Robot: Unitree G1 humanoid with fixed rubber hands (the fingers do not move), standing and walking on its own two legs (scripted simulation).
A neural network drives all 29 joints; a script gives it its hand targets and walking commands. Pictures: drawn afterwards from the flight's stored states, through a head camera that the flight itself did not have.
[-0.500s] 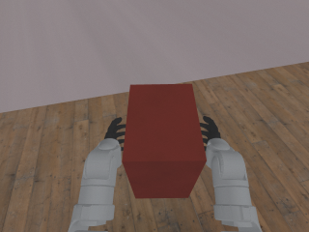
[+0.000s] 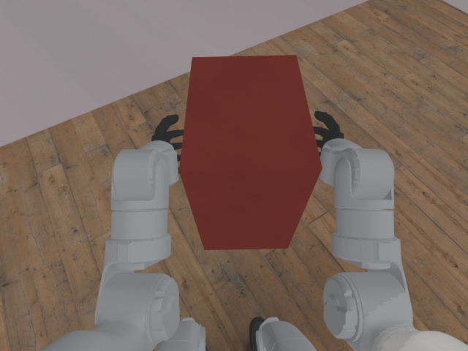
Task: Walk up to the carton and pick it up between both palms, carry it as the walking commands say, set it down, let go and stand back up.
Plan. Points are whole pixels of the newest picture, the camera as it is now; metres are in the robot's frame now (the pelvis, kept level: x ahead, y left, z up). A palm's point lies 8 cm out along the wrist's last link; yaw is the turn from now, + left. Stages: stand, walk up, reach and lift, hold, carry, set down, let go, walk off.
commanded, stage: carry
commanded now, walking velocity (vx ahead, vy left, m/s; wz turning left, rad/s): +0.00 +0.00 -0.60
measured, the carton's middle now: (245, 163) +0.41 -0.02 +0.03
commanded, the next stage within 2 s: none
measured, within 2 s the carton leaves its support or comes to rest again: neither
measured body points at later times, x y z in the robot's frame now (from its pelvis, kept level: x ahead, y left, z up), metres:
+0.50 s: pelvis -0.05 +0.01 +0.00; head +0.03 -0.02 +0.44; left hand +0.36 +0.02 +0.08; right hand +0.28 -0.23 +0.08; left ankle -0.04 +0.13 -0.69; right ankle -0.04 -0.09 -0.73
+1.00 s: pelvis -0.14 +0.04 -0.01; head -0.09 +0.01 +0.44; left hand +0.25 -0.07 +0.09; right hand +0.10 -0.29 +0.09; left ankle -0.06 +0.15 -0.69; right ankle -0.14 -0.06 -0.73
